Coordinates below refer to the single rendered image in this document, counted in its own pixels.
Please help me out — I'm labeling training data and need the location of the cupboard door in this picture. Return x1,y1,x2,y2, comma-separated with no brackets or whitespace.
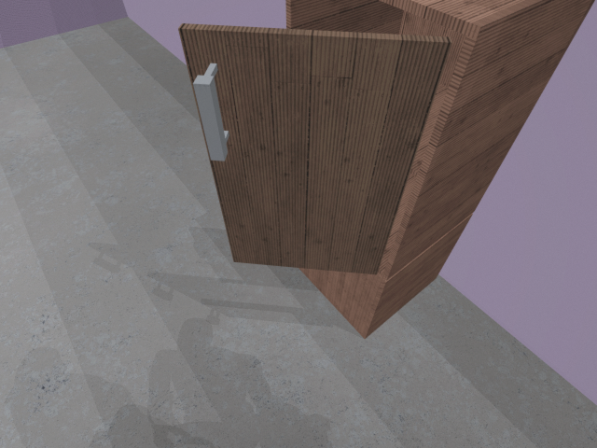
178,23,452,274

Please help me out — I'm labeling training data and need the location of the handle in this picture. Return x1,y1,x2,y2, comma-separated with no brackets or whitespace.
193,63,229,161

